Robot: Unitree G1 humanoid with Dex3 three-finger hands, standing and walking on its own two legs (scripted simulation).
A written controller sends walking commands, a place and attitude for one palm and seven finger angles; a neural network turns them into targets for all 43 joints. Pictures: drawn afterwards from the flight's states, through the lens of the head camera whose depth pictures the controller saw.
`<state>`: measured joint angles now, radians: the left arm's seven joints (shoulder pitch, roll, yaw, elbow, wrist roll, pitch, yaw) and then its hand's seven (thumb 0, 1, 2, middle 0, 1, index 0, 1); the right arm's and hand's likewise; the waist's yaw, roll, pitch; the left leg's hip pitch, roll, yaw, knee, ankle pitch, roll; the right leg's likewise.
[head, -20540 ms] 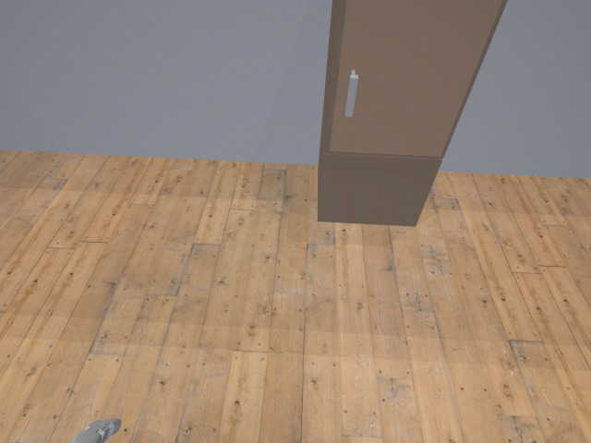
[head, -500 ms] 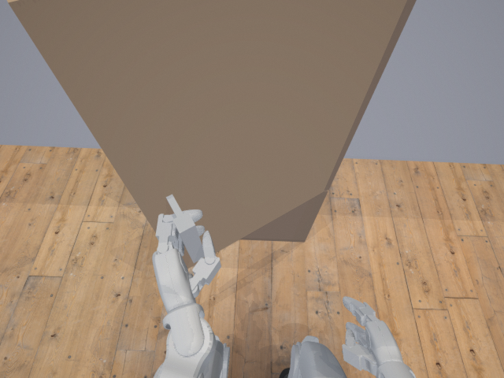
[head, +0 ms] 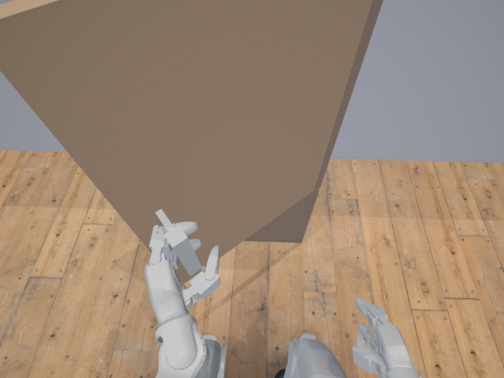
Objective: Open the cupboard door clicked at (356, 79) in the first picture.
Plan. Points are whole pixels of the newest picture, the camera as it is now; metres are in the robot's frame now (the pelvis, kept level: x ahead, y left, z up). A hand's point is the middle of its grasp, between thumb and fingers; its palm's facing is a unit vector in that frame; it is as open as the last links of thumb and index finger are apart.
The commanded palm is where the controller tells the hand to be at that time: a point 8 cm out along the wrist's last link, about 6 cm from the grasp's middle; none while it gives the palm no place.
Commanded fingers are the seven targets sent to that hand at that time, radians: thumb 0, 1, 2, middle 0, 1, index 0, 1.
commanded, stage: open thumb and fingers to let go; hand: left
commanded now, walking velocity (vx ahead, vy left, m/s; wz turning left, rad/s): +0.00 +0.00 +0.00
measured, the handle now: (178, 243) +0.32 +0.14 +0.02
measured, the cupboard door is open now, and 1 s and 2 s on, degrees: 40 40 40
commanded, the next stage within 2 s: slide the hand sideways off the handle in 0.54 s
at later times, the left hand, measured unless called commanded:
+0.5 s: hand (203, 273) +0.27 +0.09 +0.01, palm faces +0.37 -0.93 -0.04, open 14.9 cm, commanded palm +0.22 +0.13 +0.01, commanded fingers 0.00 -0.50 0.30 -0.15 -0.30 -0.15 -0.30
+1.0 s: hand (190, 294) +0.24 +0.10 +0.02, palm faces -0.05 -1.00 +0.08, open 16.2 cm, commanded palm +0.21 +0.14 +0.01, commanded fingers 0.00 -0.50 0.30 -0.15 -0.30 -0.15 -0.30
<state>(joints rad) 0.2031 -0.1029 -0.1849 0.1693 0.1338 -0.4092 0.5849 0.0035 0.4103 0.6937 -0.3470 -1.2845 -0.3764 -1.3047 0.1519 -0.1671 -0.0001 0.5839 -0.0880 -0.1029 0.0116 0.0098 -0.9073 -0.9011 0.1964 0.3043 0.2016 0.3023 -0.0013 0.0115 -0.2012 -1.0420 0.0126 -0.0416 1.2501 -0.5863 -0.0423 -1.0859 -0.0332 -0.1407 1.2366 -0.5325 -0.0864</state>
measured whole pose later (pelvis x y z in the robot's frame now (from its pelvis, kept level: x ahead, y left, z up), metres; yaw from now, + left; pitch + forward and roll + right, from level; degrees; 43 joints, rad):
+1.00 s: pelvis -0.02 +0.05 -0.01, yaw -2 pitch +21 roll -1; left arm 0.26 0.01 -0.24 0.05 -0.03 -0.43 0.12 -0.02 -0.50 0.30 -0.11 -0.34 -0.17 -0.35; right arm 0.22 -0.22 0.00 0.46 -0.03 -0.10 0.02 0.01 -0.91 -0.90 0.20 0.30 0.20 0.30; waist 0.00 0.04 -0.17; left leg -1.10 -0.01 0.01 1.34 -0.60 0.04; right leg -1.13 -0.06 -0.09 1.29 -0.51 -0.02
